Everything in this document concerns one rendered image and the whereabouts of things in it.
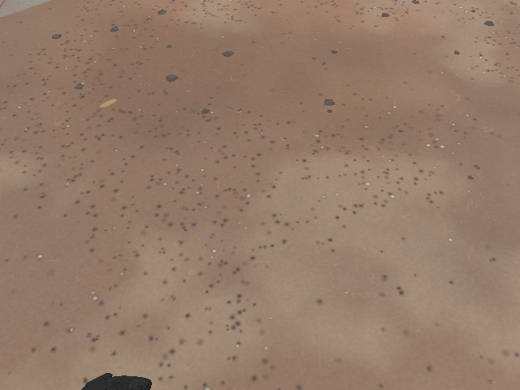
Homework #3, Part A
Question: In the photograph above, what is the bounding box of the left robot hand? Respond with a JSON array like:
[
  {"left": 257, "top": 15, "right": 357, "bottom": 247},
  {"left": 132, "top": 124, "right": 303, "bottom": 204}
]
[{"left": 81, "top": 373, "right": 152, "bottom": 390}]

